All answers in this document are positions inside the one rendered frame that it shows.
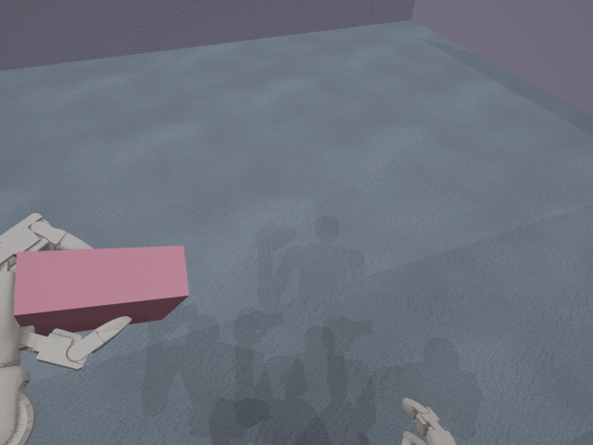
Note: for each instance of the sponge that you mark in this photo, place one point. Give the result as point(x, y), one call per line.
point(82, 289)

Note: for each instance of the robot right hand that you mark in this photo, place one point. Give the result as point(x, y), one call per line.
point(427, 423)

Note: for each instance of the robot left hand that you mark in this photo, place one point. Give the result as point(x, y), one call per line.
point(61, 348)

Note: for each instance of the robot left forearm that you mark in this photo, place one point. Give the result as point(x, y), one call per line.
point(17, 410)

